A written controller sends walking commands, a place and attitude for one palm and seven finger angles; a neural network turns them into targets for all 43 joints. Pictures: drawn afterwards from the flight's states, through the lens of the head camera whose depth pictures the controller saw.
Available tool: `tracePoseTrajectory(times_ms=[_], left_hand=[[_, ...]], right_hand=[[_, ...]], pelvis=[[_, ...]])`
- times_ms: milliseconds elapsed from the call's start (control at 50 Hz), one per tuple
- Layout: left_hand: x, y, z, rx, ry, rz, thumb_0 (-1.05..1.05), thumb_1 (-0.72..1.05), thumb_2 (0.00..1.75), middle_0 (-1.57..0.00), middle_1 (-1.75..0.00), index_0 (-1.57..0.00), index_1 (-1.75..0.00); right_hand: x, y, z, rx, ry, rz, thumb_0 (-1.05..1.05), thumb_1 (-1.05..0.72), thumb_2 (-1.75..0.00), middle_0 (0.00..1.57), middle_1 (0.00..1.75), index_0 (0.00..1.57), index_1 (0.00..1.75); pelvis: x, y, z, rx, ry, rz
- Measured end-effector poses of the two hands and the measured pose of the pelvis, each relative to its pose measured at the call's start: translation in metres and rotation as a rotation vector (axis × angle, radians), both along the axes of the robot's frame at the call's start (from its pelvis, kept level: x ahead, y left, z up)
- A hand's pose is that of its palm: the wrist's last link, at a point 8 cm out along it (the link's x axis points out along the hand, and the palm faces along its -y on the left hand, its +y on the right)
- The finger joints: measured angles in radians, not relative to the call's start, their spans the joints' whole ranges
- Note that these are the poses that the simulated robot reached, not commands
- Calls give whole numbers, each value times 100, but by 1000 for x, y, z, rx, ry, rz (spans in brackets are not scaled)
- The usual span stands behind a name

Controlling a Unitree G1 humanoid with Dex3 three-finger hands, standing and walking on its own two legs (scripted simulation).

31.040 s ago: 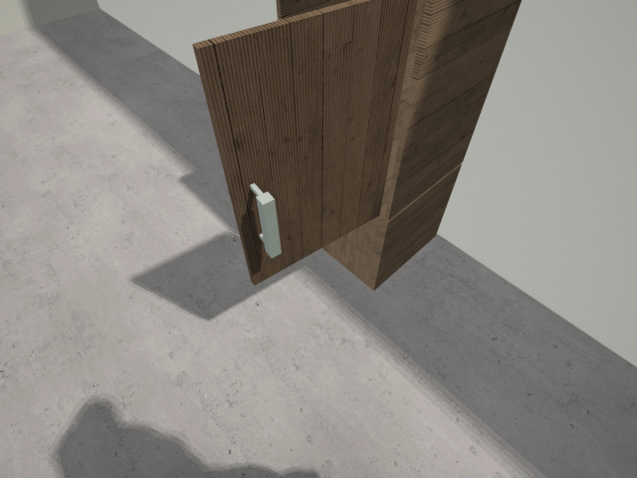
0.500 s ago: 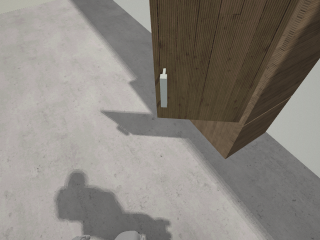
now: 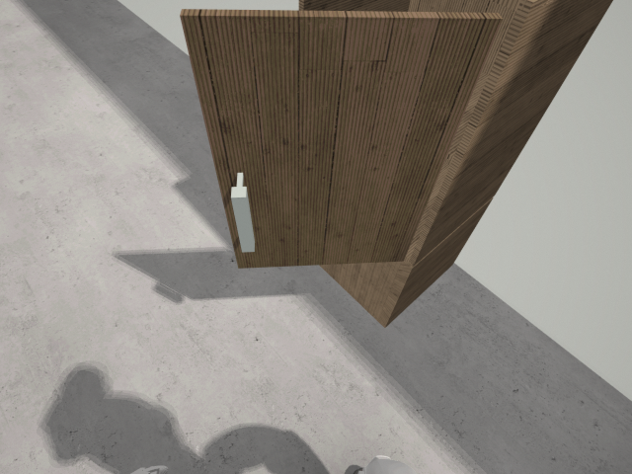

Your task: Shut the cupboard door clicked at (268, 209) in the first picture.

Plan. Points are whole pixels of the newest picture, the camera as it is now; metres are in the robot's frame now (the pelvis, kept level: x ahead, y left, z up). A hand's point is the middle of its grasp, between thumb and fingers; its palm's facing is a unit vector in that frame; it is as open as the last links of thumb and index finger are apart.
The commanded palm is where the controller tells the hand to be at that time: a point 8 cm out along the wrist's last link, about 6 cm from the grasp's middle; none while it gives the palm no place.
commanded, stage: take the last steps up to it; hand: left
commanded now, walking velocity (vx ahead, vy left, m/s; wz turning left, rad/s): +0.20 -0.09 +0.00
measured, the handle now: (244, 213) +0.57 +0.14 -0.10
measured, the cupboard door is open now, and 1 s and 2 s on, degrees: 52 52 52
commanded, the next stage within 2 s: come to a stop and stand still in 0.14 s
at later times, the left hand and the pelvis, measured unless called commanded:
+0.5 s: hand (221, 467) +0.16 +0.14 -0.18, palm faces +0.07 -0.98 -0.20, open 7.3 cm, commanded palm none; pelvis +0.13 -0.05 +0.00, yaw +1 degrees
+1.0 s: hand (176, 445) +0.18 +0.20 -0.17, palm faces +0.05 -0.96 -0.27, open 7.3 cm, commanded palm none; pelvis +0.11 +0.00 -0.01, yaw +0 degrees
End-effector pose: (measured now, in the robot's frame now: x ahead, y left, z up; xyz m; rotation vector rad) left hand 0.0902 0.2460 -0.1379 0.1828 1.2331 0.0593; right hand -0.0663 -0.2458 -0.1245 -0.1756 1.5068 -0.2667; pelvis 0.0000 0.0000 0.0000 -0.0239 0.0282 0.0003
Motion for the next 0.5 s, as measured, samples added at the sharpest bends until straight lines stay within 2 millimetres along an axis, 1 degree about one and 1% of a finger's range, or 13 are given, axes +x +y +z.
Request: tracePoseTrajectory(times_ms=[40, 60, 100, 140, 200, 260, 300, 320, 380, 440, 500], left_hand=[[25, -11, -7, 17, -44, -13, 0, 91, 90, -19, -30, -20, -30], [33, -17, -8, 24, -61, -7, 0, 91, 90, -19, -30, -20, -30], [41, -27, -6, 26, -69, 8, 0, 91, 90, -19, -30, -20, -30], [42, -36, -4, 22, -53, 27, 0, 91, 90, -19, -30, -20, -30], [40, -46, -6, 9, -10, 54, 0, 92, 90, -19, -30, -20, -30], [40, -47, -13, -3, 28, 86, 0, 93, 90, -20, -30, -20, -30], [43, -47, -24, -19, 52, 103, 0, 93, 90, -20, -30, -20, -30], [44, -48, -28, -24, 67, 112, 0, 93, 90, -20, -30, -20, -30], [50, -55, -29, -27, 103, 130, 0, 93, 90, -19, -30, -20, -30], [55, -59, -22, -5, 117, 147, 0, 93, 90, -20, -30, -20, -30], [59, -61, -12, 28, 117, 152, 0, 93, 90, -20, -30, -20, -30]], right_hand=[[3, -14, -13, 12, 31, -22, 1, -90, -90, 20, 30, 21, 29], [9, -20, -17, 16, 47, -25, 1, -90, -90, 20, 30, 21, 29], [30, -29, -20, 12, 49, -19, 1, -90, -90, 20, 30, 20, 29], [62, -35, -18, 6, 6, 4, 1, -91, -90, 20, 30, 20, 29], [118, -38, -12, 3, -98, 46, 1, -91, -90, 20, 30, 20, 29], [172, -33, -6, 2, -206, 90, 1, -91, -90, 20, 30, 20, 29], [201, -27, -9, -1, -267, 116, 1, -91, -90, 20, 30, 20, 29], [213, -24, -9, 1, -283, 123, 1, -91, -90, 19, 30, 20, 29], [239, -15, -8, 14, -289, 139, 0, -91, -90, 20, 30, 20, 29], [259, -17, -10, 30, -278, 143, 0, -93, -90, 20, 30, 20, 29], [274, -24, -14, 53, -266, 135, 0, -93, -90, 20, 30, 20, 29]], pelvis=[[16, -14, -12, 19, -1, 2], [21, -18, -15, 12, -5, 0], [31, -23, -13, 2, -17, 7], [42, -26, -9, 2, -22, 16], [60, -30, -4, 1, -21, 27], [80, -32, -4, -6, -23, 30], [95, -30, -11, -26, -27, 25], [101, -31, -12, -21, -29, 24], [118, -36, -9, 11, -30, 21], [128, -42, -6, 29, -31, 28], [134, -48, -3, 30, -22, 24]])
